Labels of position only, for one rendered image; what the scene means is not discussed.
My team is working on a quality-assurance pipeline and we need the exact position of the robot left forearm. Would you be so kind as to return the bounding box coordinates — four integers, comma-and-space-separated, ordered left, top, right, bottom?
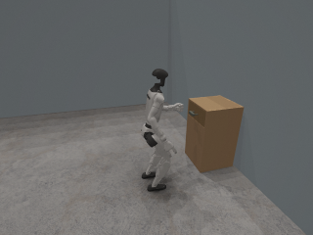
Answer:
162, 105, 174, 112

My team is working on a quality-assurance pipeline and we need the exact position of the robot torso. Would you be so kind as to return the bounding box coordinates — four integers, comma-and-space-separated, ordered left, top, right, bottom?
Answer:
141, 90, 164, 140

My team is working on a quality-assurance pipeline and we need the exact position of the robot right hand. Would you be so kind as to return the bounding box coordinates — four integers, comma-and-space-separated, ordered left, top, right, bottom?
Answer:
163, 140, 177, 158

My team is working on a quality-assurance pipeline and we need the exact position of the robot right forearm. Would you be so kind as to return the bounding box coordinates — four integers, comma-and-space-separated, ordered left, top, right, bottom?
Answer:
149, 117, 168, 144

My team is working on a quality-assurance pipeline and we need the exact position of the robot right foot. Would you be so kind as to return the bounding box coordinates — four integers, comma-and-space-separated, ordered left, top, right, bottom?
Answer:
147, 184, 166, 192

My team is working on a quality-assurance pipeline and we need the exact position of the robot left hand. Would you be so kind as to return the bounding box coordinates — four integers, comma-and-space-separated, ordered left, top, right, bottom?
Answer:
173, 103, 184, 113

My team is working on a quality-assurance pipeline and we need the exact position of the handle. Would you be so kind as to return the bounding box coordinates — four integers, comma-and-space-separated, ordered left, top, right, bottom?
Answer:
189, 111, 198, 117

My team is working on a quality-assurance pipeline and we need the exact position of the right robot upper arm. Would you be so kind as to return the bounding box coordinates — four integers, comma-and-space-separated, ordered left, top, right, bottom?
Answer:
147, 93, 164, 123

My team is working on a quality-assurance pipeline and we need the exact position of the drawer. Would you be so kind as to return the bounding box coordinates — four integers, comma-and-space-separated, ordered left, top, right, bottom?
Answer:
188, 101, 206, 127

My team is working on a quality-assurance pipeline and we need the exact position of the cabinet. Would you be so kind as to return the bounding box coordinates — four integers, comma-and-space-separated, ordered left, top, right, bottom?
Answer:
185, 95, 245, 173

